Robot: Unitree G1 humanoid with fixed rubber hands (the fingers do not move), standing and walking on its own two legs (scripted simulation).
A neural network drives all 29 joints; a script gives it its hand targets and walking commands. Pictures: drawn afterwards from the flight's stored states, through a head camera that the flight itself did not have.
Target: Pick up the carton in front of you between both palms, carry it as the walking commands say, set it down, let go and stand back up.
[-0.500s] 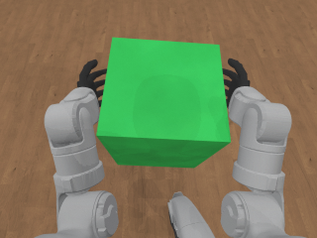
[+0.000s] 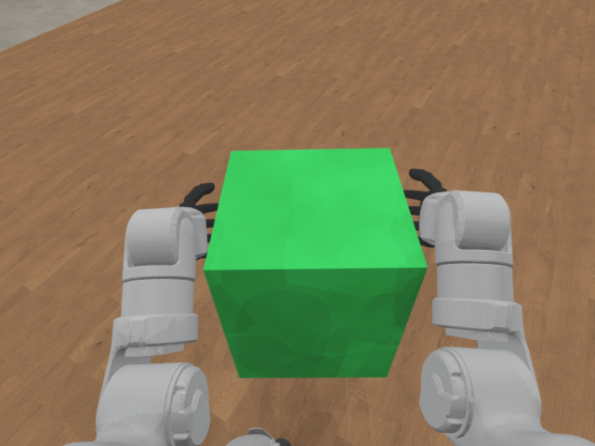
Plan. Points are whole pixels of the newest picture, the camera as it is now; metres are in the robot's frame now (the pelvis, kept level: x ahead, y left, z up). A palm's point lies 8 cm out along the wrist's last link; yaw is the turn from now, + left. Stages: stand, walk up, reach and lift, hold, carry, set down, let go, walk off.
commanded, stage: carry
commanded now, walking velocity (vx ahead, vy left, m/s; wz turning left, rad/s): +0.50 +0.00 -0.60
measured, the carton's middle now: (311, 267) +0.36 +0.01 +0.06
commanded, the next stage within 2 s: none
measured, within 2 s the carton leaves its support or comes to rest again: neither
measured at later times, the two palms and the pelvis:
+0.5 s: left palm (263, 129) +0.64 +0.11 +0.09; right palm (433, 135) +0.60 -0.19 +0.10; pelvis +0.35 +0.00 +0.00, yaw -9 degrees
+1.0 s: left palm (333, 45) +0.96 -0.02 +0.10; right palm (466, 67) +0.85 -0.30 +0.10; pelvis +0.66 -0.06 +0.01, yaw -23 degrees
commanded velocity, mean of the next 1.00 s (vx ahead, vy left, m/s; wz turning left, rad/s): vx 0.50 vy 0.00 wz -0.60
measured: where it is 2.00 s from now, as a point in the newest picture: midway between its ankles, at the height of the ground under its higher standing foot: (396, 228)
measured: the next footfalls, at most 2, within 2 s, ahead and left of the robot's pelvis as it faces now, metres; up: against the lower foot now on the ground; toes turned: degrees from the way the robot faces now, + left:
left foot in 0.08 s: +0.23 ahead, +0.06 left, +0.00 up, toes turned +8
right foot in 0.56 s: +0.56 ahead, -0.10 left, +0.00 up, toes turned -20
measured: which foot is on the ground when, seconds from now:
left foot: up 0.00-0.06, down 0.08-0.58, up 0.60-1.00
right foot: down 0.00-0.08, up 0.10-0.54, down 0.56-1.00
